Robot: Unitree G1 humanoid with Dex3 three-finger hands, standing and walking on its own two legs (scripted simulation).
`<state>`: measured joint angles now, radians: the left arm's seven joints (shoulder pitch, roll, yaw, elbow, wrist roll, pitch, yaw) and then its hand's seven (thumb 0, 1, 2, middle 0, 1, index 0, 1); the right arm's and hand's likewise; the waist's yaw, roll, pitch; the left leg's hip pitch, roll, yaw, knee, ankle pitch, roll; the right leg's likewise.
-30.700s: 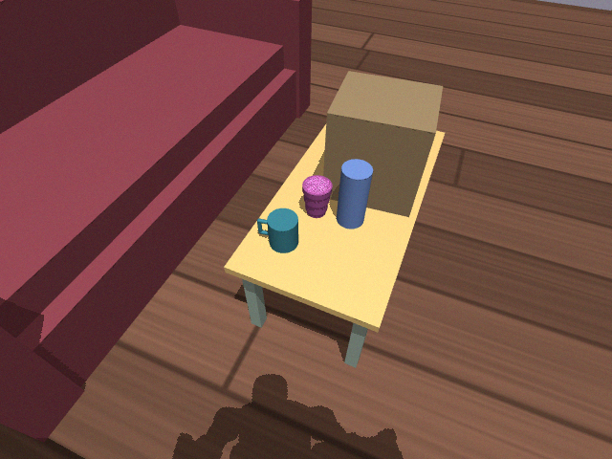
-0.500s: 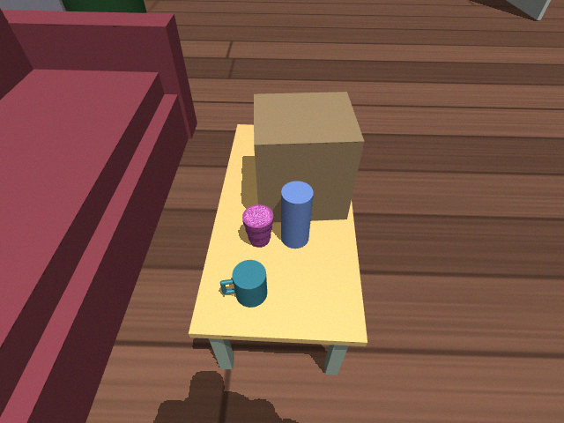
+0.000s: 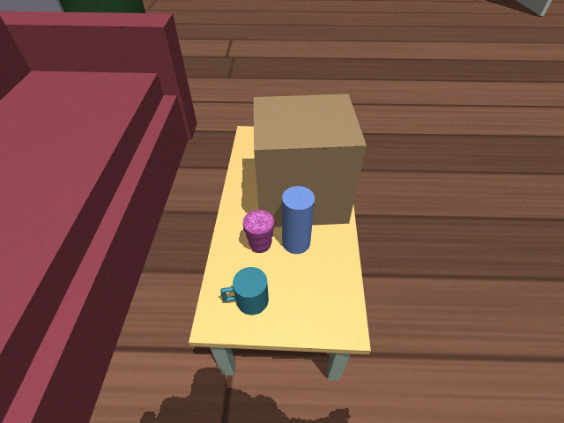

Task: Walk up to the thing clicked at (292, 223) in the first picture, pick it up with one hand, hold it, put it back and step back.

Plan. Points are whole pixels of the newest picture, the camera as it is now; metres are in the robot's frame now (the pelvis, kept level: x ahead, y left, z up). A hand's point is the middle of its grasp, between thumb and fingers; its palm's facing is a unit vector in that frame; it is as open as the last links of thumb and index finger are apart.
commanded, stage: stand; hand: left
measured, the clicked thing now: (244, 292) +0.50 +0.11 -0.36
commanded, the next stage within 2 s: step back in 0.76 s
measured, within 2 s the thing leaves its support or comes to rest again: neither
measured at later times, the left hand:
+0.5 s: hand out of the picture +0.07 +0.25 -0.16, palm faces +0.01 -0.94 -0.34, open 7.4 cm
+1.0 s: hand out of the picture +0.06 +0.29 -0.17, palm faces +0.01 -0.93 -0.37, open 7.4 cm
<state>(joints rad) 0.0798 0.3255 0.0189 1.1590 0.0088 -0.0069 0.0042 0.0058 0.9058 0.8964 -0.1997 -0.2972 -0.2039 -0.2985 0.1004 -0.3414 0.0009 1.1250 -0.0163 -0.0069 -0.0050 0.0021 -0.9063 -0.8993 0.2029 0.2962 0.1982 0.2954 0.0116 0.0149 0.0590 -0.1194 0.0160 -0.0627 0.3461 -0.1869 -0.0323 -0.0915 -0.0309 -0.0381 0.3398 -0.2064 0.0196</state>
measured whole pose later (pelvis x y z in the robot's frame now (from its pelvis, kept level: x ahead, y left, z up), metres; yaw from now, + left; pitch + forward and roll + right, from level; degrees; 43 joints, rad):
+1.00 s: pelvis -0.04 +0.02 -0.02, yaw +1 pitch -1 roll +0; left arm 0.06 0.36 0.07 1.00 0.02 0.04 0.01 0.01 0.90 0.90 -0.20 -0.30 -0.21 -0.30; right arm 0.11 -0.41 -0.05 0.99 0.00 0.05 0.02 0.00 -0.91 -0.90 0.20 0.30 0.20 0.30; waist -0.01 0.00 0.17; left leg -0.32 -0.04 -0.04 0.78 -0.40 0.05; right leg -0.27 -0.08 -0.04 0.57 -0.27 0.03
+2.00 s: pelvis -0.24 +0.06 -0.01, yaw -1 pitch -2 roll -1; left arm 0.16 0.40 0.09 0.82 0.00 0.07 0.01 0.01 0.91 0.90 -0.20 -0.30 -0.20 -0.30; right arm 0.14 -0.34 -0.04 0.86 -0.04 0.03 0.00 0.00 -0.90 -0.90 0.21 0.30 0.20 0.30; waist 0.01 -0.05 0.17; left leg -0.28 0.01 -0.04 0.54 -0.23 0.01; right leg -0.45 0.13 0.16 1.20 -0.49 0.00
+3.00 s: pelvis -0.61 +0.00 -0.03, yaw -2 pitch -3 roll -2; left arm 0.22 0.35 0.06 0.93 0.03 0.03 0.00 0.01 0.91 0.90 -0.20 -0.30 -0.20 -0.30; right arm 0.05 -0.43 -0.06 0.81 -0.03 0.07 0.00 0.00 -0.90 -0.90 0.20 0.30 0.20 0.30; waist 0.02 0.09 0.18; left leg -0.47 0.07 -0.07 0.70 -0.26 0.01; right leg -0.18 0.06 0.00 0.63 -0.40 -0.01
